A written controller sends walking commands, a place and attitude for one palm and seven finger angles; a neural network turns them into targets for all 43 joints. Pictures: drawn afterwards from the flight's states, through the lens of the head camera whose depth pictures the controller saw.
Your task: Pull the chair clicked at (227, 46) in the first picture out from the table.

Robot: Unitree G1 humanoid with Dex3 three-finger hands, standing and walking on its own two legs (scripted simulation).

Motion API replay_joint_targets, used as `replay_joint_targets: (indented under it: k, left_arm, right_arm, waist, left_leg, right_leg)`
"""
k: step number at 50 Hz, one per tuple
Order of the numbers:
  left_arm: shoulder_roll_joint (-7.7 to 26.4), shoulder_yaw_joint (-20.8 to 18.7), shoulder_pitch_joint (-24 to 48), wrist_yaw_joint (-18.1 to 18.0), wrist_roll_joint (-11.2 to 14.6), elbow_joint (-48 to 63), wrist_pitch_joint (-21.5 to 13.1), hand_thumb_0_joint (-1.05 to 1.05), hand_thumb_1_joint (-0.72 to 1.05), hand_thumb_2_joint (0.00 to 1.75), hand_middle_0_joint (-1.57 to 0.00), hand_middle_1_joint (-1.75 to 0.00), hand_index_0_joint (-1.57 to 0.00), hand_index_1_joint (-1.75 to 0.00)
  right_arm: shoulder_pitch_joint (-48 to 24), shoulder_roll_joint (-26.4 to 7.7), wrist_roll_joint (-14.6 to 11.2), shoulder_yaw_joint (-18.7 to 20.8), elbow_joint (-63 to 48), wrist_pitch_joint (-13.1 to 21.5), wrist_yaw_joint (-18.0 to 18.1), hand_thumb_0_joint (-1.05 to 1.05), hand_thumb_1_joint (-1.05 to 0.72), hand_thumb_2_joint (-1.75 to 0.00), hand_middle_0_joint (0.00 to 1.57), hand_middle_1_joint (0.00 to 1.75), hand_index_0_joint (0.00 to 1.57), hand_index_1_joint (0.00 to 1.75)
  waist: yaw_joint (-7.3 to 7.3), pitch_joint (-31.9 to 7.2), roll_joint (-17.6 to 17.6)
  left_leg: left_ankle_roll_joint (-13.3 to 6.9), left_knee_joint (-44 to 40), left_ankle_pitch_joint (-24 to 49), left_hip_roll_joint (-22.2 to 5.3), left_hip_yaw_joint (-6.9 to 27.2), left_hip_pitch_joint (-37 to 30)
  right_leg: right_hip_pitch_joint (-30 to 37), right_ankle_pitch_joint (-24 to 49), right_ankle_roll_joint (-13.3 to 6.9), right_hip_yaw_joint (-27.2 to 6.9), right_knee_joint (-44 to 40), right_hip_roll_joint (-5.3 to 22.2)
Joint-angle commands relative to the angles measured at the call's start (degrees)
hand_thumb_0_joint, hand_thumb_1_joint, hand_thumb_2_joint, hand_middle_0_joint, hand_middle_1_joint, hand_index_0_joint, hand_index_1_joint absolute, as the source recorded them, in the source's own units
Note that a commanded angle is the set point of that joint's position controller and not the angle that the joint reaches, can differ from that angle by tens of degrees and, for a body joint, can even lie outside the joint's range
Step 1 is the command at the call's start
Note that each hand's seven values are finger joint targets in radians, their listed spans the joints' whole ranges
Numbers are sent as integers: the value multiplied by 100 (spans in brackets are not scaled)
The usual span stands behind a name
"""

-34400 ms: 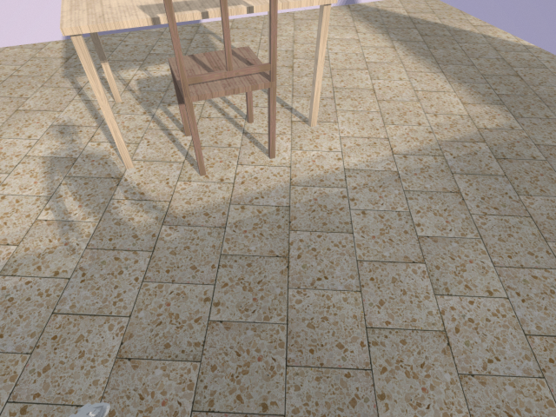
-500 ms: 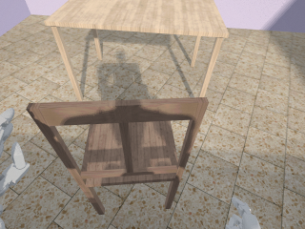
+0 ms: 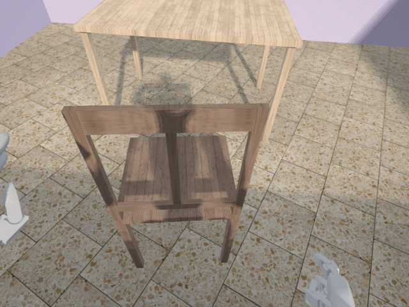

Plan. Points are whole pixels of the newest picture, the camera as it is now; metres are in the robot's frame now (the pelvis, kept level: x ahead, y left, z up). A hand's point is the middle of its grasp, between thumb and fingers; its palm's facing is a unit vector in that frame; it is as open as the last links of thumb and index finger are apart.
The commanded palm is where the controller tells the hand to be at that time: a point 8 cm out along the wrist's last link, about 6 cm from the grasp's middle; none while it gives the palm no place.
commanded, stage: stop stepping back and stand still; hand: left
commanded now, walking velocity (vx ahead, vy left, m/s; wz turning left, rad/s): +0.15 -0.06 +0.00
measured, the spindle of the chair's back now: (174, 172) +0.47 +0.10 -0.06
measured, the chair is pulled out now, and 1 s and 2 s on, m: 0.71 0.71 0.71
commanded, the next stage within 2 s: let the arm hang, fingers relaxed in 0.68 s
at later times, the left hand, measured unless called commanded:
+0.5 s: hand out of the picture +0.13 +0.28 +0.17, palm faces +0.49 -0.77 -0.40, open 7.4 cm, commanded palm +0.07 +0.31 +0.19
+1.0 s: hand out of the picture +0.05 +0.22 -0.14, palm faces +0.08 -0.97 -0.22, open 7.4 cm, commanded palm none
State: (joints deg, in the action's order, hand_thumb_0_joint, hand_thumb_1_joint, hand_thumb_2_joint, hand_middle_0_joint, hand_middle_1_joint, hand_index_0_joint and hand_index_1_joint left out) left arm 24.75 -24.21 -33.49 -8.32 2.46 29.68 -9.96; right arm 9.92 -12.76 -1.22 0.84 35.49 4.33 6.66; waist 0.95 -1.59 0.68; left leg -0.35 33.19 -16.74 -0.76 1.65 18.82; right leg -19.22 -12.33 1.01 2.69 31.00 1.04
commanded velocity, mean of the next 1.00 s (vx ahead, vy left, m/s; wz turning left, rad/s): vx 0.07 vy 0.00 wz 0.00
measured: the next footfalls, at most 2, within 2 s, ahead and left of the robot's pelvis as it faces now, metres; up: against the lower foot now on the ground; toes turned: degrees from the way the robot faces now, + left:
right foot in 0.68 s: +0.00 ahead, -0.12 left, +0.00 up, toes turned +2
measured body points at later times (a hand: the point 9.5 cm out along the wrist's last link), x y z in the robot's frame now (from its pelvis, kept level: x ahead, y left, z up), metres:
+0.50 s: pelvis -0.06 +0.01 +0.00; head -0.08 +0.01 +0.45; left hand +0.10 +0.31 +0.19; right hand +0.10 -0.23 -0.09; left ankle +0.02 +0.12 -0.72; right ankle +0.01 -0.13 -0.73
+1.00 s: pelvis -0.05 +0.02 -0.01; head -0.06 +0.03 +0.44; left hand +0.05 +0.27 -0.12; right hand +0.05 -0.21 -0.14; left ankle +0.03 +0.12 -0.73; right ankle -0.04 -0.12 -0.73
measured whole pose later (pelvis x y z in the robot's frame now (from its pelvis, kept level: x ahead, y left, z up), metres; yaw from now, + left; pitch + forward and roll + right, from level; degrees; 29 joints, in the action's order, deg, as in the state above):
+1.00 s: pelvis -0.05 +0.02 -0.01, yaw +4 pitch -1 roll -2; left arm 10.8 -2.3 -17.2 -0.4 -1.7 -37.1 5.4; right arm 13.9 -11.8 1.6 -0.1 48.9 -0.6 0.3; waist 2.2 0.0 1.1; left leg -2.3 36.4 -11.7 1.6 0.9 23.5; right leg -15.2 -19.7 0.9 2.2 36.1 1.7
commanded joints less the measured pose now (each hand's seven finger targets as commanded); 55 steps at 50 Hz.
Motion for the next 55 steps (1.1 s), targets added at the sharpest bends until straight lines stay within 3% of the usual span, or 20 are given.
replay_joint_targets:
  k: [1, 3, 4, 13, 19, 22, 25, 27, 28, 32, 34, 38, 39, 40, 42, 44, 47, 51, 54, 55]
  left_arm:
    - [736, -542, 112, -204, -18, 892, -249, 0, 90, 90, -20, -30, -20, -30]
    - [732, -470, 659, -229, -172, 1226, -240, 0, 90, 90, -20, -30, -20, -30]
    - [712, -410, 705, -230, -193, 1161, -236, 0, 90, 90, -20, -30, -20, -30]
    - [827, -561, 611, -186, -135, 1103, -334, 0, 90, 90, -20, -30, -20, -30]
    - [854, -492, 950, -188, -98, 727, -249, 0, 90, 90, -20, -30, -20, -30]
    - [866, -468, 1098, -202, -98, 679, -270, 0, 90, 90, -20, -30, -20, -30]
    - [946, -541, 1054, -197, -94, 862, -291, 0, 90, 90, -20, -30, -20, -30]
    - [872, -605, 925, -182, -150, 1066, -304, 0, 90, 90, -20, -30, -20, -30]
    - [978, -749, 885, -169, -207, 1120, -333, 0, 90, 90, -20, -30, -20, -30]
    - [925, -720, 251, -89, -173, 922, -474, 0, 90, 90, -20, -30, -20, -30]
    - [988, -784, 262, -84, -96, 989, -558, 0, 90, 90, -20, -30, -20, -30]
    - [897, -655, 306, -97, -72, 771, -462, 0, 90, 90, -20, -30, -20, -30]
    - [-389, 1674, 1012, 702, -622, -3377, 663, 0, 90, 90, -20, -30, -20, -30]
    - [-922, 1748, 885, 784, -542, -3517, 1070, 0, 90, 90, -20, -30, -20, -30]
    - [-836, 1908, 997, 789, -503, -3976, 1187, 0, 90, 90, -20, -30, -20, -30]
    - [-765, 1950, 1334, 777, -473, -4638, 1193, 0, 90, 90, -20, -30, -20, -30]
    - [-605, 2057, 1583, 762, -441, -5778, 1221, 0, 90, 90, -20, -30, -20, -30]
    - [-567, 2195, 1023, 773, -392, -7222, 1224, 0, 90, 90, -20, -30, -20, -30]
    - [-787, 2195, 579, 750, -383, -7952, 1163, 0, 90, 90, -20, -30, -20, -30]
    - [-823, 2224, 533, 750, -374, -8099, 1144, 0, 90, 90, -20, -30, -20, -30]
  right_arm:
    - [-357, -573, -73, 138, -940, 457, 20, 0, -90, -90, 20, 30, 20, 30]
    - [-387, -569, -18, 79, -949, 604, 50, 0, -90, -90, 20, 30, 20, 30]
    - [-310, -550, -27, 91, -916, 660, 42, 0, -90, -90, 20, 30, 20, 30]
    - [-126, -533, 53, 111, -666, 837, -66, 0, -90, -90, 20, 30, 20, 30]
    - [-77, -560, 139, 114, -396, 668, -53, 0, -90, -90, 20, 30, 20, 30]
    - [-102, -576, 130, 75, -359, 609, -73, 0, -90, -90, 20, 30, 20, 30]
    - [-177, -611, 78, 81, -488, 561, -45, 0, -90, -90, 20, 30, 20, 30]
    - [-355, -570, 61, 82, -667, 644, -40, 0, -90, -90, 20, 30, 20, 30]
    - [-371, -528, 53, 141, -748, 697, -25, 0, -90, -90, 20, 30, 20, 30]
    - [-112, -466, 30, 144, -659, 873, -128, 0, -90, -90, 20, 30, 20, 30]
    - [-118, -492, 79, 134, -586, 910, -142, 0, -90, -90, 20, 30, 20, 30]
    - [-126, -573, 70, 210, -509, 849, -116, 0, -90, -90, 20, 30, 20, 30]
    - [121, -1383, 209, 411, 642, 678, -608, 0, -90, -90, 20, 30, 20, 30]
    - [469, -674, 187, 321, 707, 376, -577, 0, -90, -90, 20, 30, 20, 30]
    - [454, -895, 231, 266, 584, 36, -576, 0, -90, -90, 20, 30, 20, 30]
    - [529, -660, 289, 140, 527, -220, -589, 0, -90, -90, 20, 30, 20, 30]
    - [663, -548, 313, 122, 846, -396, -619, 0, -90, -90, 20, 30, 20, 30]
    - [663, -701, 321, 65, 1267, -360, -599, 0, -90, -90, 20, 30, 20, 30]
    - [740, -476, 288, 91, 1511, -370, -546, 0, -90, -90, 20, 30, 20, 30]
    - [769, -394, 264, 109, 1581, -400, -526, 0, -90, -90, 20, 30, 20, 30]
  waist:
    - [-110, -354, 840]
    - [-50, 142, 1413]
    - [-67, 206, 1075]
    - [-57, 31, 646]
    - [50, 27, -722]
    - [84, 75, -777]
    - [74, 354, 169]
    - [4, 386, 1459]
    - [-73, 315, 1635]
    - [-101, 223, 715]
    - [-8, 35, 747]
    - [39, 109, -12]
    - [306, 196, 164]
    - [150, -89, -62]
    - [0, -71, -824]
    - [7, 278, -1260]
    - [76, 421, -775]
    - [-232, 602, 1099]
    - [-316, 178, 1632]
    - [-317, 223, 1353]
  left_leg:
    - [-336, -1899, -1312, -895, 864, 321]
    - [-457, -2548, -2928, -1072, 1351, 1759]
    - [-431, -2387, -2734, -984, 1267, 1727]
    - [-185, -1388, -1929, -397, 503, 640]
    - [-80, 762, -979, 105, -124, -649]
    - [-120, 699, -962, 60, -65, -870]
    - [-206, -327, -1568, -217, 525, -545]
    - [-387, -2388, -3103, -951, 1683, 924]
    - [-468, -2876, -3593, -1179, 1850, 1832]
    - [-322, -1761, -1808, -684, 928, 1069]
    - [-148, -1362, -1107, -470, 577, 422]
    - [-73, -719, -981, -263, 348, -376]
    - [-274, 6, 860, -490, 855, 130]
    - [-252, -381, 1500, -487, 767, -134]
    - [-291, -540, -439, -605, 989, 95]
    - [-321, -317, -316, -286, 926, 217]
    - [-243, -205, -292, -141, 813, -221]
    - [-408, -2075, -1465, -649, 1657, 643]
    - [-363, -2072, -1394, -485, 1228, 206]
    - [-366, -1954, -1274, -459, 1089, 77]
  right_leg:
    - [790, -1120, -6, -384, -369, 254]
    - [1577, -773, 63, -239, 311, 39]
    - [1615, -580, 74, -230, 201, 33]
    - [898, -1115, -185, -357, -938, 29]
    - [-943, -2638, -687, -1353, -1897, 888]
    - [-1232, -2706, -690, -1186, -1707, 974]
    - [-1286, -2797, -461, -781, -983, 537]
    - [257, -1740, -79, -186, 595, -143]
    - [1218, -1263, 16, -49, 1375, -247]
    - [1378, -684, -94, -3, -561, -31]
    - [1174, -396, -256, -279, -1191, 183]
    - [-95, -1554, -420, -896, -1612, 416]
    - [-430, 278, -443, -491, -190, 584]
    - [-100, 317, -324, -374, -346, 387]
    - [-148, -1380, -432, -480, -512, 343]
    - [-277, -1255, -538, -667, -701, 493]
    - [-646, -1482, -727, -734, -700, 620]
    - [430, -1012, -307, -231, -17, 0]
    - [710, -678, -340, -210, -277, 27]
    - [707, -573, -362, -204, -496, 39]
